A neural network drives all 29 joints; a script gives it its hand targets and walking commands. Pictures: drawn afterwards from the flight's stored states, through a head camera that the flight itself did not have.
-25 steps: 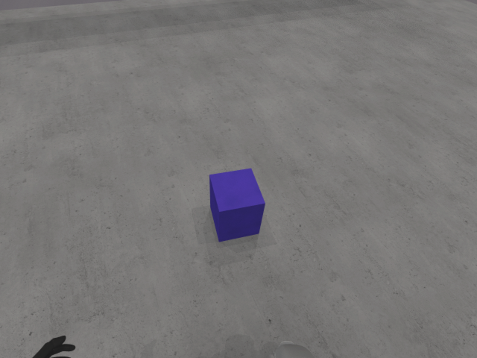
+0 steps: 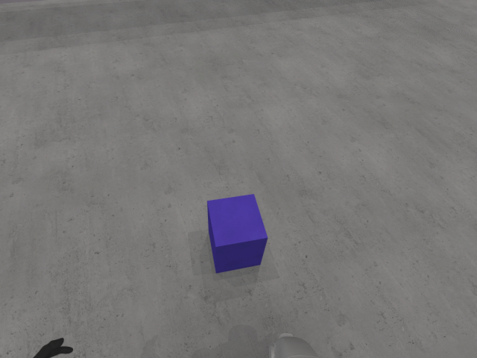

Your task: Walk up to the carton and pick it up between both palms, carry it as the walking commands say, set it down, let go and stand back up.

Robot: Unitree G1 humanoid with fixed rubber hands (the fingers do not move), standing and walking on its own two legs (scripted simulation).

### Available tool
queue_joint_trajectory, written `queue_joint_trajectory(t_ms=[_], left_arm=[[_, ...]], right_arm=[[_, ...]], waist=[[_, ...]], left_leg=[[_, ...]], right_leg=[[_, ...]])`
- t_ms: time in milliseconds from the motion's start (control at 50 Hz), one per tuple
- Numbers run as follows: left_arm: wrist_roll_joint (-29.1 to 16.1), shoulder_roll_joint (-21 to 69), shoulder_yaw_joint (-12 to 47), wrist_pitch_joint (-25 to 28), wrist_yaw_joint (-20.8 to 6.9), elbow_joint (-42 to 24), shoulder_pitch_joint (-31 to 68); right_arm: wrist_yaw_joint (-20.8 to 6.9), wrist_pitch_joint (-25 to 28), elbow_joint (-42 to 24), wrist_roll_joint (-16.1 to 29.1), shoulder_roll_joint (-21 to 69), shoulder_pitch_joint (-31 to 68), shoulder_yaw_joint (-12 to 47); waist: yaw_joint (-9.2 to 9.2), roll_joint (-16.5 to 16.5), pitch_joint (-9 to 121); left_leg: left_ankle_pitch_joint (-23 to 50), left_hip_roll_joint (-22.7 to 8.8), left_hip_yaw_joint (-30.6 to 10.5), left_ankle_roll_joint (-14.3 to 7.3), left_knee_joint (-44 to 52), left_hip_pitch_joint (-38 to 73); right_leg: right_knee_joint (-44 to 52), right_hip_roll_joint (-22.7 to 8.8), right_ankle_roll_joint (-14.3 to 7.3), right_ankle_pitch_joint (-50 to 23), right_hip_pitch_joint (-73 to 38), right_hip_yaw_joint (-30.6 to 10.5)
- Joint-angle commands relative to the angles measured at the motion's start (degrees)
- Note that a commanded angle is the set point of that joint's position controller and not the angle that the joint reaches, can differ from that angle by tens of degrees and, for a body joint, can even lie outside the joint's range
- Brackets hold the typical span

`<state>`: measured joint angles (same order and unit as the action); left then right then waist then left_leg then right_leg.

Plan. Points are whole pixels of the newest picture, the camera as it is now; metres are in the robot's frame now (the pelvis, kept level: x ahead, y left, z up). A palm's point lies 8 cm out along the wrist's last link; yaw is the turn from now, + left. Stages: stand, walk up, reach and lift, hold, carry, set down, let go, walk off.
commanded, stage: walk up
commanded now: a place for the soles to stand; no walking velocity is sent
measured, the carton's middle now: (234, 234) +0.68 -0.02 -0.64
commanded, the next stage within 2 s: none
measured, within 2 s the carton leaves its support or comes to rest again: neither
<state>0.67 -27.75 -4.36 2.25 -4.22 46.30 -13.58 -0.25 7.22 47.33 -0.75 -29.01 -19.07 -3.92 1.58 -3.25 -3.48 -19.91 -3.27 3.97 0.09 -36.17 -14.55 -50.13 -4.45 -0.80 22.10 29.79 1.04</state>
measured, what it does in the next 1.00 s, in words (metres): walks ahead: right foot, then left foot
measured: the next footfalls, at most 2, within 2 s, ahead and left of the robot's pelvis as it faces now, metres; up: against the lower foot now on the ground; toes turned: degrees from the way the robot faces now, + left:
right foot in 0.10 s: +0.19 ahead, -0.17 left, +0.00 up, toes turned +0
left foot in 0.34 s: +0.24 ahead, +0.09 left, +0.00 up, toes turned +6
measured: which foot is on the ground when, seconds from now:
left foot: down 0.00-0.10, up 0.12-0.32, down 0.34-1.00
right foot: up 0.00-0.08, down 0.10-1.00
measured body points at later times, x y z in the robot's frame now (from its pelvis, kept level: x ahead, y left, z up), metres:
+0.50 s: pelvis +0.15 -0.03 -0.01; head +0.16 +0.00 +0.44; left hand +0.21 +0.31 -0.13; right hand +0.27 -0.35 -0.10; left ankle +0.20 +0.08 -0.73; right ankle +0.15 -0.17 -0.73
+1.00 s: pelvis +0.17 -0.03 +0.02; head +0.18 -0.02 +0.47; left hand +0.30 +0.29 -0.10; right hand +0.32 -0.35 -0.09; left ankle +0.20 +0.08 -0.73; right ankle +0.15 -0.17 -0.73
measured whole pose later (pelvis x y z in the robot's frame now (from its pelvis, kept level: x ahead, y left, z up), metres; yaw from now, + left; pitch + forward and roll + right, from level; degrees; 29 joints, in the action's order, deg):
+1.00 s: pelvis +0.17 -0.03 +0.02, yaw +1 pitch -3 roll +0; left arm -0.6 -24.0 0.4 1.3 0.4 60.9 -2.5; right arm -0.1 1.6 62.3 0.0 -22.5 -0.2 -0.4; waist 0.2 -1.3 -2.5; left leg -11.7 -1.6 5.2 -0.4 -25.2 -10.7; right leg -25.2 -2.1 1.7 16.0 6.5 0.0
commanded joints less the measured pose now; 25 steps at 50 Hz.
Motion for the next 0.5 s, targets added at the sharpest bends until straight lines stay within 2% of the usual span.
queue_joint_trajectory(t_ms=[0, 20, 40, 60, 80, 100, 120, 140, 180, 200, 220, 240, 260, 280, 300, 320, 340, 360, 380, 400, 420, 440, 460, 480], left_arm=[[-0.1, -7.71, -3.06, 1.11, -0.52, -2.93, -0.98], [0.25, -8.37, -3.54, 1.34, -0.38, -2.33, -2.64], [0.55, -10.1, -4.45, 1.61, 0.09, -1.39, -6.17], [1.31, -14.49, -6.08, 1.99, 0.81, -0.53, -12.16], [0.93, -18.6, -6.28, 2.45, 1.54, -2.23, -13.25], [0.3, -18.14, -5.95, 2.22, 1.49, -3.13, -8.91], [0.03, -16.35, -5.56, 2.01, 1.57, -4.42, -5.72], [-0.5, -14.52, -5.16, 1.89, 1.9, -4.54, -2.54], [0.17, -14.4, -4.66, 1.71, 1.97, -5.23, 0.64], [0.31, -14.55, -4.6, 1.51, 1.58, -5.4, 1.21], [0.47, -14.3, -4.28, 1.44, 1.53, -5.28, 1.13], [0.38, -13.75, -3.74, 1.36, 1.62, -5.19, 1.55], [0.02, -12.98, -3.11, 1.26, 1.85, -5.28, 2.27], [-0.26, -11.16, -2.22, 1.11, 2.12, -5.17, 2.71], [-0.6, -8.58, -1.22, 0.88, 2.52, -4.85, 3.11], [-1.28, -5.64, -0.34, 0.59, 2.76, -4.62, 2.55], [-2.14, -4.2, 0.06, -0.09, 3.02, -4.28, 1.04], [-2.28, -6.86, -0.31, -0.71, 3.4, -2.94, 0.73], [-1.97, -8.1, -0.63, -0.82, 3.45, -1.28, -0.71], [-1.64, -7.45, -0.38, -0.59, 3.52, 0.06, -1.74], [-1.37, -7.78, -0.49, -0.1, 3.67, 1.63, -2.69], [-0.85, -9.31, -0.64, 0.38, 3.83, 2.16, -2.03], [-0.34, -11.07, -0.66, 0.83, 4.1, 1.82, 1.18], [-0.5, -11.43, -0.51, 1.11, 4.24, 1.77, 4.34]], right_arm=[[-0.13, -0.03, -3.44, 0.47, -13.63, 2.35, -3.44], [-0.22, -0.29, -3.74, 0.58, -12.84, 2.67, -3.11], [-0.26, -0.42, -4.16, 0.71, -10.95, 1.7, -2.26], [-0.19, -0.43, -5.13, 1.22, -7.61, 0.0, -1.05], [0.18, -0.61, -6.87, 1.65, -4.88, 0.67, 0.08], [0.8, -1.27, -5.56, 0.98, -9.92, 2.38, -1.06], [0.53, -1.35, -4.37, 0.66, -11.84, 0.76, -1.58], [0.31, -1.24, -3.12, 0.88, -12.04, -0.74, -1.69], [-0.23, -0.92, -1.54, 1.36, -11.42, -3.7, -2.05], [-0.58, -0.99, -0.7, 1.35, -11.09, -4.14, -1.88], [-0.73, -1.19, -0.1, 1.13, -10.36, -3.63, -1.69], [-0.7, -1.31, 0.37, 0.85, -9.01, -3.68, -1.51], [-0.4, -1.29, 0.8, 0.71, -8.17, -4.52, -1.47], [0.09, -1.23, 1.58, 0.27, -8.1, -5.58, -1.69], [0.58, -1.21, 2.12, -0.21, -8.73, -5.83, -1.99], [1.01, -1.13, 1.3, -0.82, -10.58, -4.12, -2.09], [1.21, -0.94, -1.28, -0.92, -13.11, 1.54, -1.93], [1.33, -1.29, -2.25, -0.62, -13.88, 5.31, -1.82], [1.46, -1.66, -1.42, -0.06, -14.01, 7.68, -1.78], [1.36, -2.11, -1.08, -0.06, -12.15, 9.27, -1.21], [1.11, -2.74, -0.37, 0.17, -9.91, 10.0, -0.3], [0.9, -3.19, -0.02, 0.48, -8.07, 10.3, 0.44], [0.8, -3.33, 0.65, 0.94, -6.92, 9.56, 0.73], [0.76, -3.25, 1.81, 0.78, -7.58, 9.15, 0.39]], waist=[[-2.48, 13.69, 2.39], [-4.03, 11.42, 3.89], [-6.12, 5.16, 6.32], [-9.39, -8.75, 9.14], [-9.44, -17.24, 8.12], [-7.83, -4.97, 5.11], [-6.13, 0.11, 3.1], [-4.17, 0.84, 2.38], [-1.67, -4.46, 0.38], [-1.71, -6.51, -0.41], [-2.22, -7.49, -1.01], [-1.92, -7.84, -1.1], [-0.94, -6.87, 0.27], [0.23, -3.33, 2.83], [1.5, 0.45, 3.46], [1.64, 8.94, 3.77], [-0.85, 15.03, 2.47], [-1.57, 10.49, 1.25], [-2.52, 8.14, 1.41], [-3.56, 7.98, 1.81], [-4.32, 6.84, 2.23], [-3.78, 3.47, 3.36], [-1.72, 0.92, 4.35], [-0.43, 2.63, 4.48]], left_leg=[[11.07, -10.52, -7.98, -10.71, 10.03, -4.06], [11.51, -9.51, -6.31, -9.52, 5.3, -7.2], [13.95, -7.04, -3.95, -7.9, -4.85, -10.74], [10.87, -2.02, 0.3, -4.76, -23.85, -19.66], [-10.46, 4.87, -1.88, -2.81, -33.36, -30.93], [-10.78, 2.1, -9.22, -2.79, -36.66, -31.18], [-6.8, -0.99, -8.55, -2.78, -35.34, -29.64], [-4.0, -2.26, -8.52, -2.35, -30.29, -27.79], [-5.98, -2.44, -5.35, -1.48, -20.73, -19.3], [-6.92, -1.95, -3.35, -1.19, -16.93, -15.63], [-7.02, -1.62, -1.97, -1.13, -13.43, -13.07], [-3.51, -0.87, -0.99, -1.08, -10.01, -9.37], [2.03, 0.38, 0.24, -1.25, -6.39, -4.85], [6.12, 1.49, -0.13, -1.98, -3.34, 1.85], [8.27, 0.93, -2.17, -2.78, -0.29, 4.98], [6.62, -6.0, -12.87, -4.85, 7.92, 3.73], [3.69, -15.64, -30.09, -9.58, 15.98, -1.9], [-0.01, -17.66, -30.8, -13.43, 17.12, -7.21], [-1.8, -15.97, -26.4, -14.06, 14.41, -10.74], [-4.37, -13.12, -22.65, -11.6, 12.49, -12.02], [-2.83, -9.48, -17.83, -7.72, 9.8, -11.8], [2.5, -5.86, -12.93, -4.83, 4.76, -9.14], [8.25, -2.73, -8.56, -3.01, 0.19, -5.37], [11.46, -1.61, -6.89, -2.54, 0.08, -1.75]], right_leg=[[11.98, 1.41, -0.54, -10.35, -10.28, 3.64], [14.16, 3.35, -0.96, -10.86, -16.99, 5.27], [16.38, 5.52, -1.62, -8.21, -24.64, 5.23], [24.74, -2.75, -5.59, 4.42, -32.96, -9.52], [35.79, -18.51, -11.86, 14.49, -33.87, -36.37], [34.33, -20.42, -14.84, 16.34, -29.99, -38.27], [34.07, -18.39, -15.3, 16.85, -26.39, -33.47], [32.36, -15.27, -14.22, 12.71, -23.32, -26.8], [31.94, -12.6, -13.63, 10.56, -11.93, -17.48], [31.78, -12.38, -13.89, 9.9, -8.04, -15.18], [30.71, -12.32, -14.36, 6.21, -6.19, -12.95], [28.91, -11.83, -13.85, 0.98, -4.47, -11.15], [25.65, -11.16, -12.57, -4.53, -3.16, -9.1], [20.14, -9.86, -10.69, -8.23, -0.67, -7.03], [14.8, -8.02, -8.18, -8.06, 1.55, -4.65], [8.68, -4.48, -4.84, -3.81, 2.27, -0.91], [2.4, 1.71, -0.96, 3.74, 0.93, 1.12], [0.32, 1.1, -0.82, 8.98, -3.76, -1.44], [2.31, 0.84, -1.23, 8.53, -8.03, -1.05], [7.51, 0.59, -2.11, 7.13, -10.67, -1.12], [14.04, -0.15, -3.05, 2.11, -12.75, -2.62], [19.25, -2.69, -3.86, -1.96, -12.14, -7.11], [22.56, -5.66, -4.97, -5.99, -9.45, -12.51], [21.96, -6.58, -5.04, -9.07, -7.28, -12.76]])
